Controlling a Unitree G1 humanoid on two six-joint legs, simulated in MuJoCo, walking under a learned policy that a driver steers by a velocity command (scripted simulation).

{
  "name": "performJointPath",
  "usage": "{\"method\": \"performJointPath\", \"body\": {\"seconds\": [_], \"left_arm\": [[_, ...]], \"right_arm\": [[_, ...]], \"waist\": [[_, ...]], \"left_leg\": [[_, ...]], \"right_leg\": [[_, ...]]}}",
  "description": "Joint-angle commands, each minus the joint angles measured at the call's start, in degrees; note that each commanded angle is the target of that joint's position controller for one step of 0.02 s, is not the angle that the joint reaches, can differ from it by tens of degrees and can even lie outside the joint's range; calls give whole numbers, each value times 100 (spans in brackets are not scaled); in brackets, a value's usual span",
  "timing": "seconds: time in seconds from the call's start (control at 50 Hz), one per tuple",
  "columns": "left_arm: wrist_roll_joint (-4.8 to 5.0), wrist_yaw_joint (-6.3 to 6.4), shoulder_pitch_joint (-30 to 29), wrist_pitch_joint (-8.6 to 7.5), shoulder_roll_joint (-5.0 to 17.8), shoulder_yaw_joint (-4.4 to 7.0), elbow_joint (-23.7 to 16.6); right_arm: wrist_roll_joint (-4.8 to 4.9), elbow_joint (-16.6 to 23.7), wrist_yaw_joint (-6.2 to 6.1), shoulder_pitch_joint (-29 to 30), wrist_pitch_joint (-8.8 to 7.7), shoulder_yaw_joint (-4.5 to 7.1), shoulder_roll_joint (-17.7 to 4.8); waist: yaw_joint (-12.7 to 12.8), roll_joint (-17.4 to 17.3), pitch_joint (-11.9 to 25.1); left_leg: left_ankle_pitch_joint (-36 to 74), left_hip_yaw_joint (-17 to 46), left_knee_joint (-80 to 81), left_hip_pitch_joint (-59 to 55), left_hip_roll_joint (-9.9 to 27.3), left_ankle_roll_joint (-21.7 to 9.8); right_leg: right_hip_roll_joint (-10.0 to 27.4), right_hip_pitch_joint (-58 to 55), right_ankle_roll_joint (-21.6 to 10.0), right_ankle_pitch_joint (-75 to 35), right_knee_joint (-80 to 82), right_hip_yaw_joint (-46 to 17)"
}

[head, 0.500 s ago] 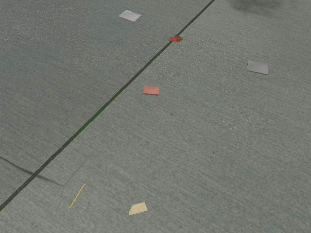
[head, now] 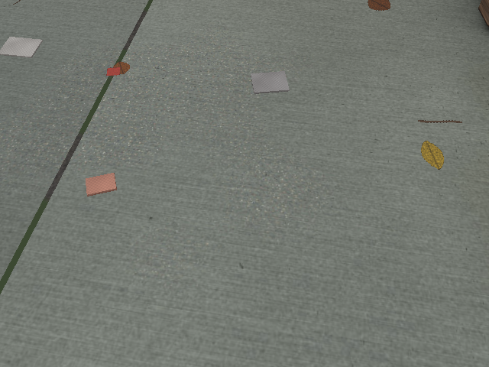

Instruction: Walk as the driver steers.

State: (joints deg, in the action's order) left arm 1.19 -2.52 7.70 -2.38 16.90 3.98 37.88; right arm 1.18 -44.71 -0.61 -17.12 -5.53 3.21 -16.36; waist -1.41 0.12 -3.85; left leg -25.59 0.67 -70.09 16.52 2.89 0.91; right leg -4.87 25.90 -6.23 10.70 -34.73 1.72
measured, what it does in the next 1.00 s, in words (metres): walks ahead, turning right: left foot, then right foot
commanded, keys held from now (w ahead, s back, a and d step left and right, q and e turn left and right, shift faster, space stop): w+e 0.82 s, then w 0.18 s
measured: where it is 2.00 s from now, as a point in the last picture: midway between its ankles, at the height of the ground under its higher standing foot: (351, 218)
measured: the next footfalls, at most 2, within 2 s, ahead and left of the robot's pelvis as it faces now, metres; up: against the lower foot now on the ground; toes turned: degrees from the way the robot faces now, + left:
left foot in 0.38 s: +0.40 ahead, +0.12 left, +0.00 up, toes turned -17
right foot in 0.90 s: +0.55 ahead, -0.24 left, +0.00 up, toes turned -34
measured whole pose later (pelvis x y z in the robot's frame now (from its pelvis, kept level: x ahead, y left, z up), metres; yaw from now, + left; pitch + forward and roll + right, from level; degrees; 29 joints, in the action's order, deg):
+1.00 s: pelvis +0.50 -0.11 +0.00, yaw -34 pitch +1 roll +1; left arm 0.9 -2.1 8.1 -2.1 16.4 3.4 35.5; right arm 1.7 -47.4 0.5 -16.3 -4.8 3.0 -18.1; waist -1.9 -0.6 -3.9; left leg -25.8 -0.9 -66.7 17.1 4.4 0.2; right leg -2.4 24.5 -4.7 11.2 -34.2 1.9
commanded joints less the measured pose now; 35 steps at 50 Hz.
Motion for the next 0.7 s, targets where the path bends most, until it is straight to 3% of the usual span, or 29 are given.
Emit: {"method": "performJointPath", "body": {"seconds": [0.02, 0.04, 0.1, 0.2, 0.24, 0.3, 0.34, 0.36, 0.38, 0.4, 0.42, 0.44, 0.46, 0.48, 0.5, 0.56, 0.62, 0.7], "left_arm": [[-57, 80, 469, -122, 651, 192, -290], [-105, 97, 331, -126, 611, 174, -358], [-64, 174, 413, -166, 718, 205, -261], [7, 303, 813, -84, 856, 242, -77], [31, 318, 1025, -51, 909, 258, 8], [52, 338, 1189, -3, 844, 246, 80], [24, 346, 1106, 26, 840, 259, 60], [13, 341, 1041, 35, 719, 221, 30], [-25, 316, 1040, 13, 416, 113, -32], [3, 315, 1574, -22, 41, -3, -151], [115, 326, 1842, -57, 272, -18, -245], [139, 336, 1506, -31, 797, 113, -152], [72, 336, 1023, 9, 901, 152, -231], [9, 325, 813, 27, 827, 157, -290], [-3, 299, 739, 47, 744, 176, -325], [44, 246, 773, 135, 415, 125, -363], [5, 235, 481, 157, 313, 83, -483], [9, 107, -59, 89, 216, 25, -571]], "right_arm": [[-124, 698, -30, 302, -256, 181, -831], [-159, 683, -20, 206, -176, 200, -830], [-234, 722, -29, 288, -16, 144, -600], [-198, 1000, 27, 1463, -42, 5, -316], [-118, 1079, 87, 1790, -85, 13, -378], [-70, 1136, 167, 1885, -156, 98, -605], [-48, 1079, 181, 1578, -204, 176, -727], [-62, 961, 156, 1125, -229, 240, -797], [-158, 887, 114, 472, -261, 324, -1002], [-285, 816, 69, -243, -242, 429, -1466], [-180, 626, 135, -551, -161, 449, -1414], [-117, 738, 128, -254, -131, 318, -906], [-127, 767, 99, 10, -75, 251, -708], [-160, 755, 90, 256, -44, 196, -588], [-187, 716, 75, 399, -38, 154, -474], [-158, 576, 66, 450, -99, 166, -478], [-172, 405, 55, 355, -118, 244, -699], [-139, 258, 29, 318, -43, 275, -867]], "waist": [[184, 38, 816], [35, 144, 735], [-28, 159, 568], [416, 371, 380], [555, 429, 378], [526, 528, 409], [313, 715, 452], [58, 718, 612], [-258, 467, 1178], [-246, -737, 2053], [-175, -1971, 2247], [-297, -1136, 1465], [-316, -714, 906], [-205, -501, 553], [-87, -579, 361], [38, -719, 256], [9, -477, 221], [-168, -385, 125]], "left_leg": [[615, 513, 49, 2299, 384, -49], [730, 513, 210, 1995, 429, -1], [1060, 313, 921, 1813, 386, 241], [2840, 215, 3123, 1449, -16, 362], [3064, 242, 3581, 1219, -175, 357], [2682, 453, 4071, 1094, -247, 212], [2172, 430, 4224, 676, -268, 21], [2173, 323, 4467, 31, -279, -129], [2055, 720, 4405, -1169, 234, -431], [1398, 2568, 4546, -3206, 1535, -1133], [-246, 4612, 5163, -3674, 2234, -1619], [-968, 4137, 5367, -3065, 2020, -1406], [-482, 3221, 5389, -2387, 1773, -1178], [233, 2542, 5507, -1759, 1511, -1094], [753, 2036, 5643, -1351, 1309, -1036], [1551, 1105, 5999, -891, 1123, -1077], [2215, 585, 6146, -1064, 1233, -1207], [2728, -248, 6142, -1264, 1101, -1050]], "right_leg": [[1592, -2370, -1160, -731, 1917, -2651], [1469, -1937, -1147, -956, 2056, -2486], [1291, -1209, -1166, -1598, 2210, -1996], [856, -875, -730, -902, 2064, -1604], [948, -975, -680, -567, 1966, -1838], [1155, -1523, -590, -266, 1475, -2396], [1222, -1683, -476, -380, 1106, -2680], [1052, -1603, -341, -537, 737, -2620], [743, -1232, -138, -452, -341, -2310], [2, 319, 283, 1069, -2240, -1496], [39, 1670, 444, 2437, -3493, -1187], [384, 2054, 513, 1941, -4005, -1292], [565, 2056, 551, 1477, -4075, -1058], [729, 1893, 579, 1129, -3873, -981], [893, 1708, 584, 897, -3634, -971], [1062, 1420, 639, 582, -3280, -773], [1136, 1681, 742, 61, -2645, -777], [1092, 1457, 706, -1001, -1356, -491]]}}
